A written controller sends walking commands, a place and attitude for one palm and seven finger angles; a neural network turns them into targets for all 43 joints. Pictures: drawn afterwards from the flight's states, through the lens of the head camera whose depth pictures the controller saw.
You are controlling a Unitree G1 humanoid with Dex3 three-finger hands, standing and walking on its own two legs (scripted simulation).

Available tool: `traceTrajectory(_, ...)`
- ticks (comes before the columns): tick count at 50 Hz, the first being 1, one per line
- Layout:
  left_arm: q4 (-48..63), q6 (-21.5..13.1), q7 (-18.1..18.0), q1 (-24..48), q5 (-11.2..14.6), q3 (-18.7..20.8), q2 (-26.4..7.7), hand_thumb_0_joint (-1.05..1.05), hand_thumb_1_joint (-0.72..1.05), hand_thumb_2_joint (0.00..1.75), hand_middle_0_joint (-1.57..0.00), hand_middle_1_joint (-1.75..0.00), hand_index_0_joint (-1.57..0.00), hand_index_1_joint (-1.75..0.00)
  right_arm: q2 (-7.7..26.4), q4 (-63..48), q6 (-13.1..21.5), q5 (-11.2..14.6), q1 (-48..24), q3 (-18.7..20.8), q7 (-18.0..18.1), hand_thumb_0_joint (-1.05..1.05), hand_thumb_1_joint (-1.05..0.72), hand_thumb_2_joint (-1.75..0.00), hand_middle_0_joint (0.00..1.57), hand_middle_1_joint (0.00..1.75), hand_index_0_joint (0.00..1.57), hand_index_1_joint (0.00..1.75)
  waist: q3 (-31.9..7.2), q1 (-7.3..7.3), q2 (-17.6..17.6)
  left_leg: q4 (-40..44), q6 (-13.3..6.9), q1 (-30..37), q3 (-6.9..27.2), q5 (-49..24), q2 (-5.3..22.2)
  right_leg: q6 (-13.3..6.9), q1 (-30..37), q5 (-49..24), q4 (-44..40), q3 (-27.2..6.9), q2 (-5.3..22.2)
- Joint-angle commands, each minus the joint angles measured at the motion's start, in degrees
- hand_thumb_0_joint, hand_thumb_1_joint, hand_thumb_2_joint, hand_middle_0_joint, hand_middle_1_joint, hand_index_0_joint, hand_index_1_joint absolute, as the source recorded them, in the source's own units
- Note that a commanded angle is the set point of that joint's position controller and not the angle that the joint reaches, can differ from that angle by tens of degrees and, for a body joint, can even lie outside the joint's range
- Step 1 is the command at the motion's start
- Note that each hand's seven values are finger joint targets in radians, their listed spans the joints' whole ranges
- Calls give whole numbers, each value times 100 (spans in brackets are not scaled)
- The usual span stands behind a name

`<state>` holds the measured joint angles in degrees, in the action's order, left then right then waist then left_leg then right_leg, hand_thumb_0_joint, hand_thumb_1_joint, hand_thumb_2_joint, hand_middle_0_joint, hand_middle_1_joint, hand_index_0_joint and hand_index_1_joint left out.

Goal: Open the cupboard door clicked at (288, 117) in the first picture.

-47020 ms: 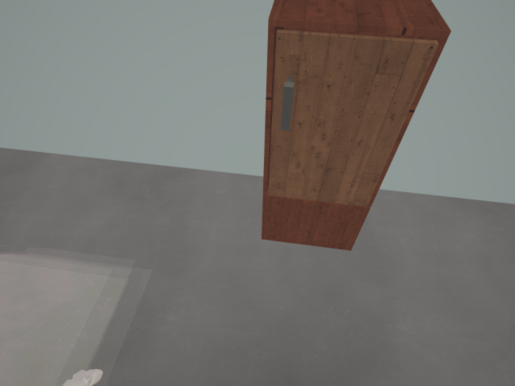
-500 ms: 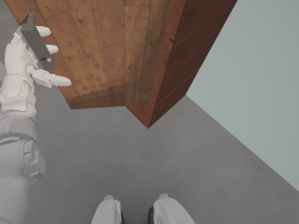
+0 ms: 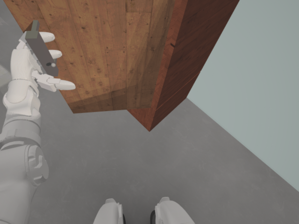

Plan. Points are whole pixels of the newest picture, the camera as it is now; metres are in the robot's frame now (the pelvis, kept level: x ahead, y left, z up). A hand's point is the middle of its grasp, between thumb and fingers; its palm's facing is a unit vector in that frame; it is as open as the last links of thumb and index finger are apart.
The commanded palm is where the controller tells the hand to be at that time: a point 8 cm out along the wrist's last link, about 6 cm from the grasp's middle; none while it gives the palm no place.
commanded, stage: close the thumb around the handle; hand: left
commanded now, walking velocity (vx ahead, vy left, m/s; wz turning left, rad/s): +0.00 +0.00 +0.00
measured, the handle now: (45, 50) +0.56 +0.24 +0.07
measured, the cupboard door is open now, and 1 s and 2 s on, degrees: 53 56 100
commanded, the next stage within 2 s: pull the door open along its arc in 0.62 s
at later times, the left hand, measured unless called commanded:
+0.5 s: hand (53, 64) +0.51 +0.21 +0.07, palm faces +0.06 -1.00 -0.01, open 6.1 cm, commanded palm +0.49 +0.25 +0.07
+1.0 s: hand (54, 71) +0.49 +0.21 +0.07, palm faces +0.06 -1.00 +0.00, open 5.8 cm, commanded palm +0.43 +0.25 +0.07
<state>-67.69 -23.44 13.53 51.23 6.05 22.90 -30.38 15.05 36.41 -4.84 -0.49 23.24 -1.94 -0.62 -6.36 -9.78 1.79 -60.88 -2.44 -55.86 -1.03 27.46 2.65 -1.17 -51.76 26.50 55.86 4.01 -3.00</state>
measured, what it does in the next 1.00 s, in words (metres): stands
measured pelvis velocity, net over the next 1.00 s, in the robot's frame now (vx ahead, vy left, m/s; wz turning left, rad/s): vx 0.00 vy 0.00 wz -0.02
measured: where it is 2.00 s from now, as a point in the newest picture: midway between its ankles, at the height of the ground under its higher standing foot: outside the picture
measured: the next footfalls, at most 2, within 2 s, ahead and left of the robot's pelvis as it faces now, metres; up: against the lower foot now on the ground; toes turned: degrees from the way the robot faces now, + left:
none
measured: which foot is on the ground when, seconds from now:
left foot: down 0.00-1.00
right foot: down 0.00-1.00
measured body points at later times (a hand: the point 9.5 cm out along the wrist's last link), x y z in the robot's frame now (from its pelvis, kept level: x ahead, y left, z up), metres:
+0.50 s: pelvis +0.00 +0.00 +0.00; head +0.13 +0.03 +0.43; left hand +0.50 +0.26 +0.07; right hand +0.00 -0.26 -0.11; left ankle +0.01 +0.09 -0.67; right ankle -0.01 -0.11 -0.67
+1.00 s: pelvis +0.00 +0.00 +0.01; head +0.13 +0.02 +0.44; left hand +0.48 +0.26 +0.07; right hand +0.00 -0.26 -0.10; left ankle +0.01 +0.09 -0.67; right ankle -0.01 -0.11 -0.67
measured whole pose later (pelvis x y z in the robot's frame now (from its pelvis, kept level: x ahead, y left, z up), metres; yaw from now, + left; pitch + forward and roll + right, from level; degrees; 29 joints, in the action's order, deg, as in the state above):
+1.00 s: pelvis +0.00 +0.00 +0.01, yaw -1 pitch +22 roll -3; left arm -59.6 -22.5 13.6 43.0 8.5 23.2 -27.6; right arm 15.2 34.9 -5.7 0.2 23.5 -1.3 -0.9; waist -6.9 -9.0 1.9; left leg -59.1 -2.5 -53.3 -2.3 27.3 2.9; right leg -1.0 -50.0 26.1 54.5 2.5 -3.4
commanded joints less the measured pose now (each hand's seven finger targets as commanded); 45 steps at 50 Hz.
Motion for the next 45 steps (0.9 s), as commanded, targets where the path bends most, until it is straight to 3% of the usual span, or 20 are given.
traceTrajectory(1, 1056, -381, 31, 2567, 36, 109, -1365, 0, -22, 42, -32, -123, -32, -123, 1107, -228, 81, -5, 988, 367, 130, 0, -90, -90, 20, 30, 20, 30, -2582, -117, 680, 535, 77, 2474, 545, -2558, -57, -2, 518, -1951, -521, -187, -88)
traceTrajectory(6, 1069, -389, 53, 2603, 65, 102, -1356, 0, 6, 54, -34, -126, -34, -126, 1099, -256, 92, -12, 958, 346, 143, 0, -90, -90, 20, 30, 20, 30, -2652, -115, 805, 478, 86, 2516, 538, -2691, -59, -2, 473, -2023, -485, -191, -79)
traceTrajectory(8, 1052, -381, 56, 2616, 55, 247, -1565, 0, 17, 59, -35, -127, -35, -127, 1129, -263, 95, -14, 973, 351, 155, 0, -90, -90, 20, 30, 20, 30, -2767, -116, 667, 438, 64, 2389, 520, -2599, -62, 16, 590, -2041, -476, -228, -80)
traceTrajectory(9, 1133, -417, 51, 2734, 47, 281, -1642, 0, 23, 61, -35, -128, -35, -128, 1128, -251, 100, -25, 986, 341, 167, 0, -90, -90, 20, 30, 20, 30, -2801, -119, 782, 423, 63, 2450, 538, -2692, -60, -3, 562, -2085, -439, -226, -81)
traceTrajectory(12, 1336, -436, 67, 2632, 55, 134, -1414, 0, 40, 68, -36, -130, -36, -130, 1092, -276, 96, -26, 972, 354, 139, 0, -90, -90, 20, 30, 20, 30, -3004, -44, 1046, 438, 127, 2812, 569, -3078, -35, -8, 514, -2201, -424, -176, -89)
traceTrajectory(15, 1457, -440, 57, 2527, 105, 137, -1324, 0, 56, 76, -38, -131, -38, -131, 1091, -253, 75, -22, 995, 386, 119, 0, -90, -90, 20, 30, 20, 30, -3167, -23, 1021, 433, 154, 3069, 623, -3387, 1, -6, 467, -2265, -429, -140, -115)
traceTrajectory(17, 1129, -319, 39, 2492, 107, 21, -1179, 0, 68, 80, -38, -133, -38, -133, 1088, -225, 53, -6, 963, 367, 113, 0, -90, -90, 20, 30, 20, 30, -2693, -112, 796, 483, 121, 2708, 573, -2916, -22, 9, 433, -2078, -506, -136, -111)
traceTrajectory(18, 1065, -276, 15, 2495, 100, 96, -1279, 0, 73, 83, -39, -133, -39, -133, 1118, -236, 52, -5, 989, 364, 121, 0, -90, -90, 20, 30, 20, 30, -2607, -124, 600, 507, 87, 2522, 562, -2704, -38, 15, 514, -2016, -529, -151, -111)
traceTrajectory(20, 1192, -327, -4, 2571, 46, 232, -1515, 0, 84, 88, -40, -134, -40, -134, 1123, -254, 65, -15, 991, 354, 141, 0, -90, -90, 20, 30, 20, 30, -2792, -53, 760, 506, 84, 2518, 536, -2765, -62, 2, 647, -2120, -500, -196, -91)
traceTrajectory(21, 1197, -331, 8, 2542, 27, 73, -1327, 0, 90, 90, -40, -135, -40, -135, 1093, -263, 65, -15, 982, 356, 138, 0, -90, -90, 20, 30, 20, 30, -2801, -94, 775, 505, 89, 2578, 540, -2797, -57, 3, 611, -2135, -502, -188, -94)
traceTrajectory(23, 1240, -361, 19, 2627, 44, -19, -1222, 0, 90, 90, -40, -135, -40, -135, 1094, -236, 71, -18, 966, 362, 131, 0, -90, -90, 20, 30, 20, 30, -2667, -141, 827, 516, 106, 2661, 565, -2718, -33, -3, 425, -1989, -527, -162, -96)
traceTrajectory(24, 1117, -375, 19, 2588, 91, 69, -1230, 0, 90, 90, -40, -135, -40, -135, 1089, -229, 83, -29, 1004, 358, 134, 0, -90, -90, 20, 30, 20, 30, -2634, -142, 661, 492, 77, 2556, 564, -2692, -47, -7, 471, -1999, -520, -166, -108)
traceTrajectory(30, 1031, -371, 76, 2447, 51, 385, -1744, 0, 90, 90, -40, -135, -40, -135, 1121, -274, 80, -11, 996, 334, 157, 0, -90, -90, 20, 30, 20, 30, -2745, -19, 679, 485, 52, 2244, 472, -2591, -89, 5, 834, -2164, -495, -254, -86)
traceTrajectory(31, 1088, -367, 101, 2442, 53, 268, -1619, 0, 90, 90, -40, -135, -40, -135, 1101, -312, 80, -4, 954, 322, 154, 0, -90, -90, 20, 30, 20, 30, -2747, -25, 772, 493, 62, 2262, 472, -2567, -91, 3, 799, -2135, -488, -248, -84)
traceTrajectory(32, 1060, -349, 122, 2537, 76, 149, -1447, 0, 90, 90, -40, -135, -40, -135, 1089, -293, 87, -3, 954, 331, 155, 0, -90, -90, 20, 30, 20, 30, -2710, -131, 623, 468, 39, 2247, 467, -2506, -85, 24, 748, -2112, -509, -246, -88)
traceTrajectory(33, 1084, -354, 115, 2504, 73, 356, -1714, 0, 90, 90, -40, -135, -40, -135, 1112, -286, 83, -10, 981, 333, 169, 0, -90, -90, 20, 30, 20, 30, -2736, -32, 691, 473, 52, 2206, 464, -2531, -80, 11, 838, -2143, -491, -257, -83)
traceTrajectory(35, 1173, -375, 128, 2403, 80, 326, -1645, 0, 90, 90, -40, -135, -40, -135, 1106, -314, 86, -3, 983, 343, 164, 0, -90, -90, 20, 30, 20, 30, -2897, -13, 789, 461, 64, 2411, 478, -2751, -75, 11, 767, -2233, -470, -239, -88)
traceTrajectory(37, 1198, -369, 116, 2685, 100, 169, -1491, 0, 90, 90, -40, -135, -40, -135, 1095, -272, 86, -2, 949, 339, 163, 0, -90, -90, 20, 30, 20, 30, -2691, -132, 740, 470, 63, 2375, 495, -2597, -56, 23, 651, -2107, -505, -231, -92)
traceTrajectory(41, 1520, -439, 103, 2200, 145, 296, -1503, 0, 90, 90, -40, -135, -40, -135, 1085, -336, 95, -9, 963, 372, 122, 0, -90, -90, 20, 30, 20, 30, -3148, 94, 958, 495, 105, 2715, 482, -3058, -65, -6, 879, -2399, -465, -216, -105)
traceTrajectory(45, 1747, -433, 142, 1378, 257, 214, -1212, 0, 90, 90, -40, -135, -40, -135, 1061, -456, 57, 35, 855, 403, 79, 0, -90, -90, 20, 30, 20, 30, -3009, 231, 716, 601, 104, 2733, 422, -3143, -63, -6, 1037, -2495, -525, -177, -122)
